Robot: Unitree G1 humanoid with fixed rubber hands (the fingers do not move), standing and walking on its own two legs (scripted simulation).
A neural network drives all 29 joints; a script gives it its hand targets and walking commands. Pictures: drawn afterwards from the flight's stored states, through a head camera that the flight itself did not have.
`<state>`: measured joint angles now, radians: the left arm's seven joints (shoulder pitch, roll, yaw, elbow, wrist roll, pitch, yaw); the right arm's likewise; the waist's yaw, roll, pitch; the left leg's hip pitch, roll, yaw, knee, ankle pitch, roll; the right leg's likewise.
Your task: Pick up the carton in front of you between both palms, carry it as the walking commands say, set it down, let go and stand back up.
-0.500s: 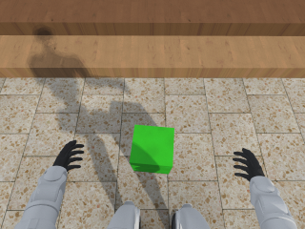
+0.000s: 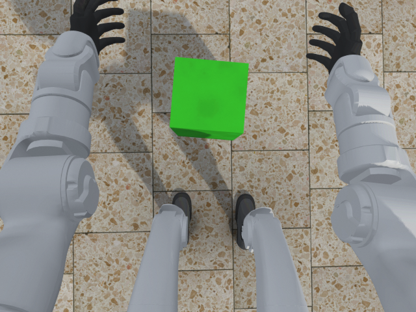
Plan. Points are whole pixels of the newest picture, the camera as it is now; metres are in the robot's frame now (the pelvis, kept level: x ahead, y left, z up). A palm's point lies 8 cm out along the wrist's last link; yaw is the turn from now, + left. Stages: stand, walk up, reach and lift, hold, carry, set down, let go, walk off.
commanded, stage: reach and lift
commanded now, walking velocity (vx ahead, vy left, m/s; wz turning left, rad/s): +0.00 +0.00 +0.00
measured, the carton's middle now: (208, 104) +0.55 +0.02 -0.53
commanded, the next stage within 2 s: none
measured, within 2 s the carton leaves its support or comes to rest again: leaves its support in 1.86 s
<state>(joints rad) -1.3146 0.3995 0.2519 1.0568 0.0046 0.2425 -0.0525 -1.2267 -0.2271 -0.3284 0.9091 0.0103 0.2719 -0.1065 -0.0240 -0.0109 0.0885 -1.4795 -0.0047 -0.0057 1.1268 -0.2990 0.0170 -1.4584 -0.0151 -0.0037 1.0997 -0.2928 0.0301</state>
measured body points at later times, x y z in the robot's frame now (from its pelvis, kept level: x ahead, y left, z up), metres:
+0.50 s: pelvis +0.03 -0.01 -0.11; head +0.39 +0.00 +0.16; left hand +0.56 +0.21 -0.29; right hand +0.55 -0.18 -0.29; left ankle +0.10 +0.11 -0.62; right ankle +0.10 -0.14 -0.62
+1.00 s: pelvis -0.02 -0.01 -0.27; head +0.37 +0.01 -0.06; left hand +0.56 +0.20 -0.47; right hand +0.55 -0.17 -0.46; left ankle +0.09 +0.11 -0.62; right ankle +0.10 -0.14 -0.62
